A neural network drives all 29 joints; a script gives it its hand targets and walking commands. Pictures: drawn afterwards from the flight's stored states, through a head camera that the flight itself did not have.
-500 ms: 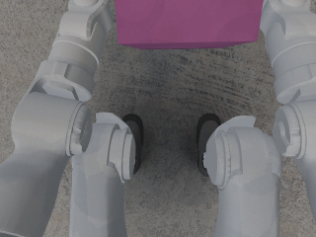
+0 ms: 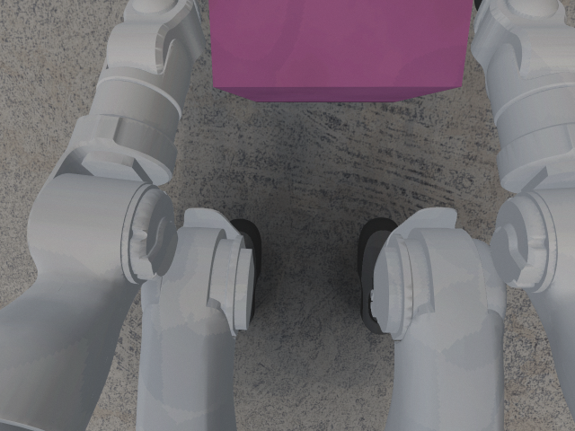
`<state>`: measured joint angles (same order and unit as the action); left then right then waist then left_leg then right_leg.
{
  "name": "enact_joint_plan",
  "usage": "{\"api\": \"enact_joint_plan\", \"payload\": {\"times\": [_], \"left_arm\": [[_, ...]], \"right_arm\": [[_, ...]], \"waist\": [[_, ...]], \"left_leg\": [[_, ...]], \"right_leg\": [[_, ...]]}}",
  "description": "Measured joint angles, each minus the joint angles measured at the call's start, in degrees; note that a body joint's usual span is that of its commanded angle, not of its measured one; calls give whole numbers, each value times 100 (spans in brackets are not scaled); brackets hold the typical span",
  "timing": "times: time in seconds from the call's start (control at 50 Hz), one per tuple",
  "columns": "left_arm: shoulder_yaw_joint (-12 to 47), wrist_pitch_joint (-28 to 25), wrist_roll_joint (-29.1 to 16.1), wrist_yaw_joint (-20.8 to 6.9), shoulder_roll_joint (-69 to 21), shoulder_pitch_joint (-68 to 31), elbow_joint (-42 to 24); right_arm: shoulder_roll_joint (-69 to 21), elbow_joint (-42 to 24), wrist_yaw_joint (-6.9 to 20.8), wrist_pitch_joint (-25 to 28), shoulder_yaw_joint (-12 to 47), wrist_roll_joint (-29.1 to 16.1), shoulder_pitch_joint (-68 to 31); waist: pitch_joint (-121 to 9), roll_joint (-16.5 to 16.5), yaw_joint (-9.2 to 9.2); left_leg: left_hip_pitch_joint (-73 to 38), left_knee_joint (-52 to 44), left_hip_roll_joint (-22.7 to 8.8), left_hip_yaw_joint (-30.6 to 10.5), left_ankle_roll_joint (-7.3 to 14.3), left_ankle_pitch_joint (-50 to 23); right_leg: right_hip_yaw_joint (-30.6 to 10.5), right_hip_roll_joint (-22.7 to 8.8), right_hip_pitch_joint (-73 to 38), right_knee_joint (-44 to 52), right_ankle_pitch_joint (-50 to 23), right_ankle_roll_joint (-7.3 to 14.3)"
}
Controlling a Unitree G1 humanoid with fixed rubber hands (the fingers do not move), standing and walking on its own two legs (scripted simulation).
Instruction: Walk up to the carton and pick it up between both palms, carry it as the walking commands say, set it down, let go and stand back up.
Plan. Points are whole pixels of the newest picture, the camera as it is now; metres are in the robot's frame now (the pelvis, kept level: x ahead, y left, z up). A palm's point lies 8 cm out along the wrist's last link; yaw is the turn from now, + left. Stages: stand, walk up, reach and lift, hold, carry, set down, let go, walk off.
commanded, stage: reach and lift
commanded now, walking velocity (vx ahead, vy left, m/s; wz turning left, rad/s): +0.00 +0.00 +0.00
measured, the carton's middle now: (331, 2) +0.54 -0.04 -0.23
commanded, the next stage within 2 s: none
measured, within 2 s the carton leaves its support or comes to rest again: leaves its support in 0.10 s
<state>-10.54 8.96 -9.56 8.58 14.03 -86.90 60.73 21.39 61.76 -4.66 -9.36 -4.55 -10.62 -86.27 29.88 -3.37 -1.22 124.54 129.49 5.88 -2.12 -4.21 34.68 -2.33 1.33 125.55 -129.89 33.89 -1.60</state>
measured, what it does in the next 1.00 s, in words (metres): rises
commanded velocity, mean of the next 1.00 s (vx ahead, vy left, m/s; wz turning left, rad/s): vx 0.00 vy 0.00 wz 0.00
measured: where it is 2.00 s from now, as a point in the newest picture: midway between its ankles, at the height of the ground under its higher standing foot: (307, 292)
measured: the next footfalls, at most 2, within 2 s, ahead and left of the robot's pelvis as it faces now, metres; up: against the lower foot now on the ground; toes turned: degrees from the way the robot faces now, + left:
none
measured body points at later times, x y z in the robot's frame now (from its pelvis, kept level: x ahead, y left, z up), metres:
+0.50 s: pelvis -0.01 +0.00 +0.04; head +0.36 -0.04 +0.28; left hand +0.56 +0.11 -0.11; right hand +0.55 -0.19 -0.13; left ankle +0.12 +0.13 -0.32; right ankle +0.12 -0.13 -0.32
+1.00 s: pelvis -0.01 +0.00 +0.07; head +0.36 -0.05 +0.32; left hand +0.55 +0.11 -0.07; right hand +0.54 -0.19 -0.09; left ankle +0.12 +0.13 -0.32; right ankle +0.12 -0.13 -0.32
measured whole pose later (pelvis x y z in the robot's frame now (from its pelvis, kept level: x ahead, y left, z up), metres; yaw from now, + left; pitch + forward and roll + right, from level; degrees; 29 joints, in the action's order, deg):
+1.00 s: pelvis -0.01 +0.00 +0.07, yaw -2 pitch +29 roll +3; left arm -24.0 20.0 -0.1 8.6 5.5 -76.9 32.8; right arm 14.8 40.8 -6.7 -21.5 -13.0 -1.5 -80.5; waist 30.1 -2.0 -0.7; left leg 110.9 116.1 5.7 -2.8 -5.0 33.9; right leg -4.5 5.7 113.6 -116.4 31.1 -2.7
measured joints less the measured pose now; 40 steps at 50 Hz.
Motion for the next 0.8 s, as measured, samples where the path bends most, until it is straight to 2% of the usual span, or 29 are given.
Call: {"api": "enact_joint_plan", "payload": {"times": [0.1, 0.24, 0.3, 0.54, 0.8], "left_arm": [[25, 217, 55, 113, -43, 73, -349], [-317, 374, 171, 215, -228, 277, -900], [-599, 392, 361, 182, -349, 292, -1016], [-1052, 670, 776, 125, -595, 510, -1757], [-1261, 945, 883, 59, -728, 798, -2498]], "right_arm": [[2, -362, -147, -213, 92, -14, 167], [-149, -774, -389, -469, -65, 224, 310], [-215, -824, -342, -524, -295, 398, 275], [-293, -1214, -229, -865, -534, 653, 150], [-493, -1658, -198, -1023, -711, 815, 261]], "waist": [[15, 34, 74], [20, -9, 128], [13, -20, 127], [16, 79, 77], [21, 148, 57]], "left_leg": [[-104, -68, 16, -58, -38, 36], [-356, -257, 18, -32, -51, 40], [-432, -354, 7, -13, -32, 7], [-732, -742, -40, -32, -27, -61], [-1053, -1022, -45, -34, -57, -12]], "right_leg": [[1, 101, -74, 100, -22, -29], [-110, 254, -276, 296, -88, -123], [-139, 282, -345, 394, -130, -143], [-161, 375, -611, 806, -258, -153], [-198, 421, -885, 1049, -229, -120]]}}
